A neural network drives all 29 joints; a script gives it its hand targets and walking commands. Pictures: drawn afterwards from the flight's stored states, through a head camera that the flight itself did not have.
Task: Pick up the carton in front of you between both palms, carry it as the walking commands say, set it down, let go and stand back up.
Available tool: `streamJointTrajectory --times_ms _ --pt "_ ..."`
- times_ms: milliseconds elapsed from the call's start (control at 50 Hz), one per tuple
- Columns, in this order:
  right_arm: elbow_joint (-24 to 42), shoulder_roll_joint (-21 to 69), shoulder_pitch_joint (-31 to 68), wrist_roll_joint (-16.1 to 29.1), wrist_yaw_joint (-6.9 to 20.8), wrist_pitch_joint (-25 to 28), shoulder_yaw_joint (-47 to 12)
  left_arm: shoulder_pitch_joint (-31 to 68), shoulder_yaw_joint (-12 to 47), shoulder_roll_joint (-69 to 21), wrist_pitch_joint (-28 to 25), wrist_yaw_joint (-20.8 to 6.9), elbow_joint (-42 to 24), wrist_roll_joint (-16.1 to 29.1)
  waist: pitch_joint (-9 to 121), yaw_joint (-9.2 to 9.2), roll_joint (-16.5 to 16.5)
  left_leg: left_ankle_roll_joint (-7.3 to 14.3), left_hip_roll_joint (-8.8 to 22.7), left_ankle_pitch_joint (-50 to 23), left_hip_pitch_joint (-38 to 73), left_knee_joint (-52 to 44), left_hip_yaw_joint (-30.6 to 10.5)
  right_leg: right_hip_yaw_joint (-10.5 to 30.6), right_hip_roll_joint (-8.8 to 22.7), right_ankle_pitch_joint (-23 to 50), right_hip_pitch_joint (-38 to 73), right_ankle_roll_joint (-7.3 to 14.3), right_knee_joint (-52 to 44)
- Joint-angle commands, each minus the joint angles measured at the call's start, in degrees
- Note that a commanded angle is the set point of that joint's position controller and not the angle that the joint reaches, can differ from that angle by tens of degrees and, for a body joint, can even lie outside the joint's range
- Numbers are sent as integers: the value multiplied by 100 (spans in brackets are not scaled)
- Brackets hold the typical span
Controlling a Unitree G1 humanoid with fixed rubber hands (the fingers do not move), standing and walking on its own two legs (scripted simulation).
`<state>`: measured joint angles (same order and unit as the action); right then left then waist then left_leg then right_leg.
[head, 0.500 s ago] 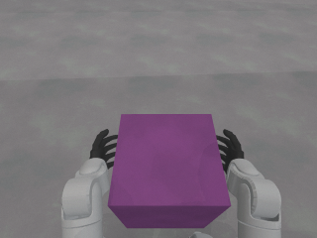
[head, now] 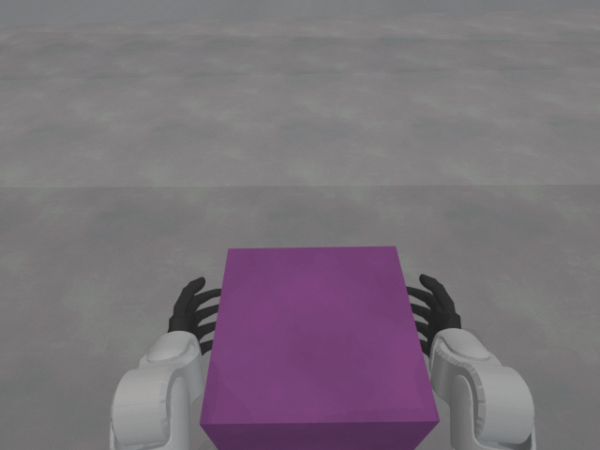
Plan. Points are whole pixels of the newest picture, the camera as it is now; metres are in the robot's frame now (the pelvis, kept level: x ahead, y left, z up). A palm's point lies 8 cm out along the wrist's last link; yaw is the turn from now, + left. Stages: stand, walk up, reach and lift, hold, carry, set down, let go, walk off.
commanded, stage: carry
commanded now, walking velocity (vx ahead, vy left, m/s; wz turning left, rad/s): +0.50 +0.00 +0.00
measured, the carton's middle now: (313, 367) +0.23 +0.01 +0.01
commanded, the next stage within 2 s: none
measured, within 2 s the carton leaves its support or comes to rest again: neither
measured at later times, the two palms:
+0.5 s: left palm (215, 174) +0.56 +0.19 +0.08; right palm (381, 178) +0.53 -0.11 +0.09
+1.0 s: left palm (258, 98) +0.87 +0.14 +0.08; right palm (381, 97) +0.88 -0.16 +0.08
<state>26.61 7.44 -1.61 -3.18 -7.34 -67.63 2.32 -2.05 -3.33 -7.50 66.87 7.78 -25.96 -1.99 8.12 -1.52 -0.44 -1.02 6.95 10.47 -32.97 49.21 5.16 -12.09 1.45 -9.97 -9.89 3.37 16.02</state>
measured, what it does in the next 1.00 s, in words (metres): walks ahead: left foot, then right foot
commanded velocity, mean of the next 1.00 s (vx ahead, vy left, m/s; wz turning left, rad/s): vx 0.50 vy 0.00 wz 0.00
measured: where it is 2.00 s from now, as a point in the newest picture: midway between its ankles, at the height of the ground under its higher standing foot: (312, 236)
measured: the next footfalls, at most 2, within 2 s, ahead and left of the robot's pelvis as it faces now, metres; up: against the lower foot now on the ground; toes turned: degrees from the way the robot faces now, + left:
left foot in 0.24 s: +0.34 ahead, +0.14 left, +0.00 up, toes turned +10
right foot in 0.74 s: +0.66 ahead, -0.10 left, +0.00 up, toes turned -13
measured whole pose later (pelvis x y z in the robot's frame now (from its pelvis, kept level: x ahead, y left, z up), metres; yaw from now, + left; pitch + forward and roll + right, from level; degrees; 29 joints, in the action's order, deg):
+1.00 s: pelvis +0.64 -0.02 +0.00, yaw +0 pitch +4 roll +2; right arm 30.3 7.5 -2.6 -3.2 -7.3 -67.1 1.5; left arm -3.3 -3.0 -7.6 66.2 7.1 -29.8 -1.9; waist 4.4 -1.5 -0.4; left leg -0.8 6.6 11.1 -32.8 52.7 5.2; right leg -12.5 2.3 -9.9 -10.1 3.2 15.6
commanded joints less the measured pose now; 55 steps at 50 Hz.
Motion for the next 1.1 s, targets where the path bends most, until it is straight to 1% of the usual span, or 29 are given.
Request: streamJointTrajectory --times_ms 0,60,160,200,220,240,260,280,300,320,340,360,380,420,460,540,640,680,700,720,740,760,780,800,820,840,880,940,1080 --pt "501 4495 2121 1321 543 133 -3561 2337 3642 -4310 -65 -752 -702 1537 389 107 649 -66 38 -527 -323 -904 146 1101 1417 -342 729 405 -1143" --pt "694 4272 2088 1402 483 34 -3578 2164 3544 -4076 26 -662 -812 1462 160 79 720 -38 -39 -834 -329 -1463 312 858 1352 152 944 372 -1051" --pt "875 3867 2108 1496 434 -159 -3481 2046 3411 -3775 211 -509 -887 1345 -155 39 938 115 -209 -752 130 -2133 633 568 1329 1253 1266 231 -583" --pt "844 3779 2047 1508 426 -199 -3387 2115 3448 -3725 263 -469 -951 1377 173 128 800 225 -536 -479 1364 -2492 1050 161 1173 2323 1059 49 511" --pt "768 3745 1930 1494 419 -208 -3310 2141 3478 -3682 289 -451 -1002 1389 621 203 516 261 -623 -172 2579 -2449 1058 -106 932 2441 578 -102 1557" --pt "771 3701 1845 1459 416 -218 -3235 2178 3502 -3630 322 -443 -1072 1419 1061 328 -231 478 353 716 3714 -2913 -449 -145 647 1393 -466 -347 2985" --pt "619 3763 1806 1436 427 -194 -3183 2336 3657 -3714 350 -467 -1294 1497 1503 347 -1833 1263 1675 864 4911 -3481 -3053 98 -98 -453 -2173 -579 4715" --pt "761 3961 1859 1524 463 -175 -3257 2313 3722 -3872 340 -499 -1171 1577 1346 270 -1699 1391 1822 -130 4827 -3664 -3277 889 -62 -1697 -2825 -468 5585" --pt "824 4172 1932 1585 515 -142 -3331 2381 3763 -4132 297 -556 -1138 1601 1334 276 -1239 1330 1652 -869 4580 -3498 -2639 1131 233 -1600 -2931 -313 5881" --pt "863 4430 2050 1608 577 -84 -3423 2396 3804 -4390 240 -614 -1090 1599 1340 254 -594 1196 1555 -1095 4262 -3408 -2149 1221 487 -1309 -2902 -241 5734" --pt "887 4617 2212 1645 637 -21 -3517 2427 3831 -4602 176 -663 -1016 1574 1194 224 -265 984 1429 -1044 3783 -3543 -1733 1234 642 -998 -2714 -230 5269" --pt "926 4723 2325 1671 684 33 -3601 2419 3832 -4747 113 -693 -932 1521 1155 211 -310 804 1301 -658 3458 -3726 -1356 1152 687 -775 -2480 -246 4882" --pt "923 4750 2315 1707 724 73 -3647 2343 3840 -4818 56 -705 -865 1470 1101 217 -465 749 1190 -393 3303 -3863 -1093 1008 635 -610 -2376 -271 4582" --pt "903 4664 2226 1753 779 122 -3694 2165 3801 -4804 -25 -683 -798 1343 930 230 -658 781 1089 -64 3206 -4116 -774 814 594 -381 -2419 -354 3960" --pt "930 4519 2160 1774 795 133 -3703 2091 3759 -4690 -53 -634 -852 1267 718 233 -695 829 1017 -122 3304 -4267 -565 668 583 -55 -2638 -452 3270" --pt "1003 4123 2022 1712 715 56 -3608 2054 3711 -4334 41 -536 -1026 1265 332 238 -738 783 818 -802 3422 -4234 -72 376 472 575 -2601 -492 2119" --pt "909 3731 1900 1498 547 -129 -3374 2077 3605 -3835 241 -482 -1083 1345 -172 246 -857 603 770 -1375 3597 -3973 297 98 348 812 -2192 -304 1374" --pt "934 3669 1978 1472 490 -187 -3350 2076 3538 -3741 290 -471 -1062 1386 -35 200 -834 474 687 -2179 3499 -3224 571 -179 116 554 -1360 -220 1194" --pt "939 3646 1978 1468 465 -214 -3356 2023 3482 -3715 304 -467 -1001 1395 210 123 -628 331 473 -2536 3222 -2340 863 -387 -142 305 -480 -217 1013" --pt "946 3573 1979 1464 439 -229 -3363 1953 3410 -3695 314 -466 -949 1390 637 24 -247 195 285 -2149 2533 -1215 908 -33 89 -20 735 -212 974" --pt "1044 3588 1995 1497 427 -262 -3442 1921 3365 -3626 307 -466 -904 1346 1158 -42 993 -93 -228 -963 1196 533 814 2386 1597 -830 1846 310 384" --pt "1138 3687 2057 1570 450 -278 -3511 1850 3395 -3784 274 -486 -821 1390 1288 -19 2186 -161 -845 1500 -70 1793 317 4310 2314 -444 2417 902 -533" --pt "1075 3954 2180 1597 490 -234 -3604 2021 3460 -4013 250 -549 -932 1502 1207 -2 1575 43 -485 1688 -431 2532 -342 3800 2326 358 2271 912 -369" --pt "1044 4242 2240 1633 560 -181 -3647 2071 3553 -4354 188 -629 -960 1558 1269 14 1096 202 -231 1469 -452 2686 -495 3199 2135 801 1982 801 -153" --pt "967 4541 2293 1629 622 -109 -3691 2190 3627 -4608 115 -706 -986 1570 1133 61 549 244 15 1077 -360 2329 -558 2671 2015 892 1543 604 -192" --pt "890 4771 2305 1613 666 -37 -3726 2351 3689 -4784 47 -761 -993 1595 1046 83 396 230 150 738 -210 1829 -576 2274 1867 699 1249 407 -338" --pt "802 4978 2169 1512 704 96 -3788 2332 3771 -4933 -54 -853 -980 1624 1063 76 664 157 83 346 7 1340 -330 1708 1678 419 1027 284 -570" --pt "764 4944 1977 1376 675 220 -3783 2160 3819 -4801 -135 -920 -964 1608 802 89 759 5 65 7 -250 398 -82 1311 1570 218 1076 375 -895" --pt "1079 4261 1917 1453 525 67 -3762 1924 3644 -4036 -9 -738 -1169 1501 56 63 798 -13 -112 -804 -347 -1526 436 610 1315 1155 1317 353 -835"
